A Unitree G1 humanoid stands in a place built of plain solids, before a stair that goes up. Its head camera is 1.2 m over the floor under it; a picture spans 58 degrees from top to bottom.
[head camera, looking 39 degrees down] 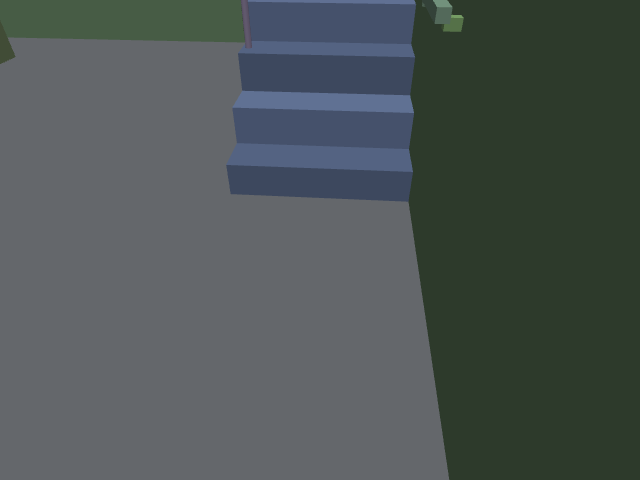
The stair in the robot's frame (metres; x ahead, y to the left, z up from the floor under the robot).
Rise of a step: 0.19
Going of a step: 0.23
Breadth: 0.89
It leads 4 degrees to the right of straight ahead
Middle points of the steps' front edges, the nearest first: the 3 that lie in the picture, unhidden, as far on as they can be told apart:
1.82 0.01 0.17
2.05 -0.01 0.36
2.28 -0.03 0.55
